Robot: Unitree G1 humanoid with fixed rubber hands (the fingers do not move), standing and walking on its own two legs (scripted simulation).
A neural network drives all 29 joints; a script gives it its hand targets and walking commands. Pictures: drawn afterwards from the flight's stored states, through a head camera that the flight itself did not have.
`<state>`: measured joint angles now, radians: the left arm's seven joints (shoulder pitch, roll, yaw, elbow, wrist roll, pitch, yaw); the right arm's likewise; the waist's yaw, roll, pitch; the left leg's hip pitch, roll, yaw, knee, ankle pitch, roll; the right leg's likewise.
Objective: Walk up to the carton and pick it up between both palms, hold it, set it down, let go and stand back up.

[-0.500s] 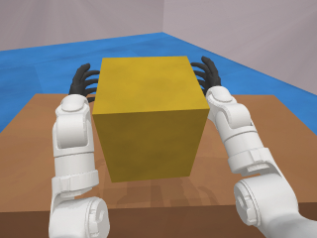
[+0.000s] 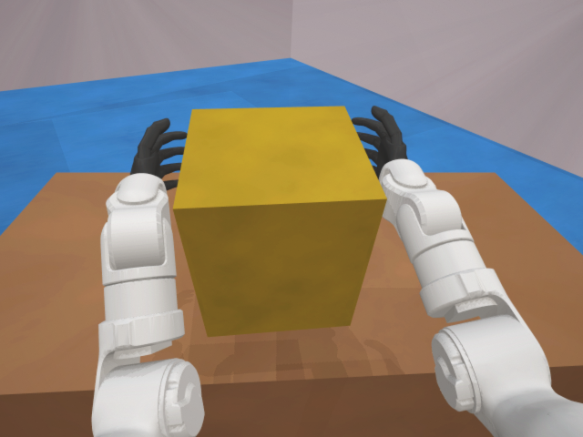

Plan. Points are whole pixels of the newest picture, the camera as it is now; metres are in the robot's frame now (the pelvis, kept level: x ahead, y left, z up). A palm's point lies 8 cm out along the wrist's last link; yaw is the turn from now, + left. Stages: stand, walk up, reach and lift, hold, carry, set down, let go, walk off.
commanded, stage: hold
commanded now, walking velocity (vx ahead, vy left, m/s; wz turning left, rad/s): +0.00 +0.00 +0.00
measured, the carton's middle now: (275, 223) +0.37 +0.00 +0.17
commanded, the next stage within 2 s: set down in 0.08 s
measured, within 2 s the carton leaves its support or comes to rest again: neither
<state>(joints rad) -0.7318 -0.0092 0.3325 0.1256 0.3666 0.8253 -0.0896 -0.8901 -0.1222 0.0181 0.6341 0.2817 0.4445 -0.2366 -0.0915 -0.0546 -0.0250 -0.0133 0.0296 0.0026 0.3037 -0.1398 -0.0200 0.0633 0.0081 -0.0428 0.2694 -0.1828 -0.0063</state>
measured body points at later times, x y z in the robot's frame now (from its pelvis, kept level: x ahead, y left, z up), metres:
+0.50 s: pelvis +0.00 -0.01 +0.00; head -0.07 +0.02 +0.44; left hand +0.37 +0.17 +0.26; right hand +0.40 -0.13 +0.25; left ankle +0.03 +0.13 -0.75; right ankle -0.01 -0.11 -0.75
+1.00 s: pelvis +0.00 -0.01 +0.00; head -0.03 +0.01 +0.45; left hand +0.38 +0.16 +0.20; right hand +0.41 -0.14 +0.21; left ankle +0.03 +0.13 -0.75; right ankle -0.01 -0.11 -0.75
